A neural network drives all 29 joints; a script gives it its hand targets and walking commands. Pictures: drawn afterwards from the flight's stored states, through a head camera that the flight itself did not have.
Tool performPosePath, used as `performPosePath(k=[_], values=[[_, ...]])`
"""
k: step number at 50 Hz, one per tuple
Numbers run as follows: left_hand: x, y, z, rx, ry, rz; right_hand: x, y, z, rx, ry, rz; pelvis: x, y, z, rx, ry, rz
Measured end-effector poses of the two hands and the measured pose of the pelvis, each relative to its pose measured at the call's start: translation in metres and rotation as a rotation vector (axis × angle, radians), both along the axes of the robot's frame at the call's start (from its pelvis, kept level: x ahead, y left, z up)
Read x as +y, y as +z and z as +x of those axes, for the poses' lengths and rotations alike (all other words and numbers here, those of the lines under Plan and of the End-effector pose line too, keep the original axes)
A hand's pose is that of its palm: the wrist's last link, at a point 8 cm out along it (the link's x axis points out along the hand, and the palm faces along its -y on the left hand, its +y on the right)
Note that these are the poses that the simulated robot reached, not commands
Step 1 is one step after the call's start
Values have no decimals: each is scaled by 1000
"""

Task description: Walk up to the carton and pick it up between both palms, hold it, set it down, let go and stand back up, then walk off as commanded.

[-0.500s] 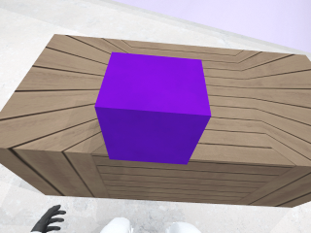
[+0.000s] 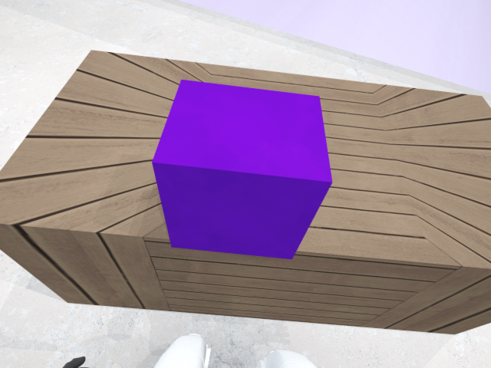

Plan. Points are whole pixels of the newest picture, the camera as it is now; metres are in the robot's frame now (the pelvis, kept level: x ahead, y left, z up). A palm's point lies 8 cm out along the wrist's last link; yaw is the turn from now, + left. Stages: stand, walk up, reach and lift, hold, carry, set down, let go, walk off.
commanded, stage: walk up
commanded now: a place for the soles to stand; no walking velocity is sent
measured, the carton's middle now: (240, 176) +0.46 +0.03 +0.00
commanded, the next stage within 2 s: none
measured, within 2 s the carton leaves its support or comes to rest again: neither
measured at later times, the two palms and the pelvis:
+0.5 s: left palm out of the picture +0.06 +0.28 -0.12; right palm out of the picture +0.07 -0.33 -0.08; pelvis +0.00 -0.02 +0.00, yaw +0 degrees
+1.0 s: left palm out of the picture +0.07 +0.27 -0.12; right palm out of the picture +0.07 -0.34 -0.08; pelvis +0.01 -0.03 +0.00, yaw +0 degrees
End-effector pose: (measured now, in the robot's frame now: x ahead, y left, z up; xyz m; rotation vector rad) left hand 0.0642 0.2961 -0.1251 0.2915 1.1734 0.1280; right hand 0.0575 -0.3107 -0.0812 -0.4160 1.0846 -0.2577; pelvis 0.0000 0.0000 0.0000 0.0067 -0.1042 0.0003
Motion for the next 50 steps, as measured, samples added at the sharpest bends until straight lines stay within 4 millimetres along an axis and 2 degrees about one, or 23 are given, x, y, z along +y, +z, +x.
performPosePath(k=[6, 14, 23, 28, 33, 39, 45, 50], values=[[-15, 2, 10, -41, -20, 14, -15, -6, 0, -26, 0, 12, -16, -4, -11, 0, -9, 13], [-30, 15, -11, -15, -14, 37, -32, -7, 9, -19, -4, 37, -35, 3, -9, 21, -7, 37], [-21, 9, -14, 29, -2, 30, -23, -4, 16, 12, -4, 22, -25, 5, 1, 43, -4, 21], [-17, 4, 7, -19, -1, 21, -20, -2, 12, 4, -7, 8, -20, 1, 2, 13, -2, 8], [-28, 4, 22, -62, -22, 22, -30, -7, 6, -3, -15, 10, -30, -3, -4, 12, -13, 10], [-36, 9, 8, -48, -21, 32, -38, -8, 9, 0, -16, 22, -39, 0, -3, 22, -12, 19], [-30, 6, -7, 18, -9, 25, -33, -4, 15, 22, -15, 14, -33, 2, 5, 44, -10, 10], [-24, 1, 4, 18, -3, 15, -27, -1, 15, 21, -13, 3, -27, 2, 10, 31, -8, -1]])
